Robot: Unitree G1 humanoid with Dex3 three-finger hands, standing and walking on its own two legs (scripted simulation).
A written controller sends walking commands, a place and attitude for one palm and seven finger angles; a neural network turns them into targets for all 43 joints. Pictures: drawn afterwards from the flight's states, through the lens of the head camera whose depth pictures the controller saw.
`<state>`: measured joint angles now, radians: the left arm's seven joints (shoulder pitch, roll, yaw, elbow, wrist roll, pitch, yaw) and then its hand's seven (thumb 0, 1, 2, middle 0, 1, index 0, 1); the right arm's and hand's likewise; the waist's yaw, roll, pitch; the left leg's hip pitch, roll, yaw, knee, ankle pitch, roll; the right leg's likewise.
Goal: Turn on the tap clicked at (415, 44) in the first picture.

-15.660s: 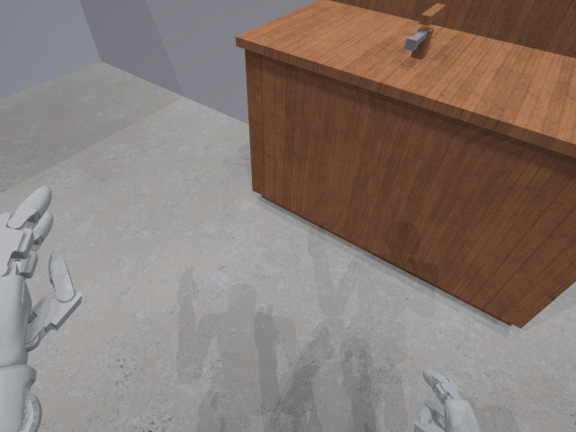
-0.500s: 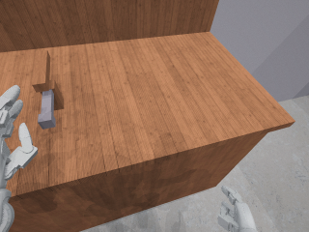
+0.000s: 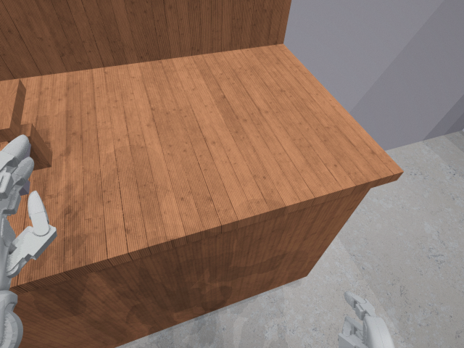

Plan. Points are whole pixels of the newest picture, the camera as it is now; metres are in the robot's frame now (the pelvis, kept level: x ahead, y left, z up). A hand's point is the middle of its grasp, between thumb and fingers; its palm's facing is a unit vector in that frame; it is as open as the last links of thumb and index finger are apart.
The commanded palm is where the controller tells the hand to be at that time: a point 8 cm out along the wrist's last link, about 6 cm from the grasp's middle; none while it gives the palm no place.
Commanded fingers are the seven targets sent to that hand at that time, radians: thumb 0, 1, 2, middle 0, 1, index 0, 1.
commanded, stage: come to a stop and stand still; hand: left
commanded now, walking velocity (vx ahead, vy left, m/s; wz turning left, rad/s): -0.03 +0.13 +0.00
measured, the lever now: (14, 184) +0.32 +0.36 +0.11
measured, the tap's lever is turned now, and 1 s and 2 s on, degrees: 0 0 0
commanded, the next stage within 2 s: look again from close up in 1.44 s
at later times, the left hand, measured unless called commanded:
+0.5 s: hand (24, 222) +0.22 +0.27 +0.17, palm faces +0.45 -0.79 -0.42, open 7.4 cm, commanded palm +0.15 +0.29 +0.18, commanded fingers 0.00 0.90 0.90 -0.20 -0.30 -0.20 -0.30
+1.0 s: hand out of the picture +0.21 +0.32 +0.16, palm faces +0.40 -0.86 -0.32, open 7.4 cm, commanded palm +0.15 +0.36 +0.18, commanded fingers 0.00 0.90 0.90 -0.20 -0.30 -0.20 -0.30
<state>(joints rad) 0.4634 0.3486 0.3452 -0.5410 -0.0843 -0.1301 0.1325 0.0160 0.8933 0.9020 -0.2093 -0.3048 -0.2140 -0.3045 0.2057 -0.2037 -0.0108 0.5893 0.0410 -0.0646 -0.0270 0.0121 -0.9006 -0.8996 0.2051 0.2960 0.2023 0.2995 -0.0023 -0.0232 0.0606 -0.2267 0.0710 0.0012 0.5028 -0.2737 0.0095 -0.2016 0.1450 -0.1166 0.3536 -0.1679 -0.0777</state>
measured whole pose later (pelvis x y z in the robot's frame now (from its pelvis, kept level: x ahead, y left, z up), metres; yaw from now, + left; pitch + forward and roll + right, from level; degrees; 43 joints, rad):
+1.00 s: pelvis -0.01 +0.08 +0.00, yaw +0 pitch -3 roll -1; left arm 0.37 0.34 0.33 -0.43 -0.01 -0.19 0.11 0.01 0.89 0.90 -0.21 -0.30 -0.21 -0.30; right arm 0.25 -0.19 0.02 0.58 0.02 -0.14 -0.01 0.01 -0.90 -0.90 0.21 0.30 0.20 0.30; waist 0.02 -0.05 0.04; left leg -0.13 -0.06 0.05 0.48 -0.29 0.08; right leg -0.24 0.00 -0.03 0.44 -0.14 -0.01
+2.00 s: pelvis -0.01 +0.06 +0.00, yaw +2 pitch -2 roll -1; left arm 0.41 0.33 0.33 -0.45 -0.04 -0.18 0.13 0.01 0.89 0.90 -0.21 -0.30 -0.21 -0.30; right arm 0.22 -0.19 0.02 0.57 0.02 -0.08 -0.03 0.01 -0.90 -0.90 0.21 0.30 0.20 0.30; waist 0.03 -0.02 0.06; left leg -0.13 -0.05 0.01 0.45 -0.28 0.06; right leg -0.22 0.01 -0.07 0.39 -0.13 -0.02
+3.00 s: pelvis +0.01 +0.07 +0.00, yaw +1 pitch -1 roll +0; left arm 0.46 0.37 0.31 -0.43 -0.04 -0.23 0.08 0.01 0.89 0.90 -0.21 -0.31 -0.22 -0.30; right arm 0.23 -0.18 0.02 0.59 0.02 -0.13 -0.01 0.01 -0.90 -0.90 0.21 0.30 0.20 0.30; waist 0.01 -0.02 0.06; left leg -0.13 -0.05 0.03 0.46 -0.31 0.06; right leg -0.25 0.00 -0.05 0.46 -0.19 -0.02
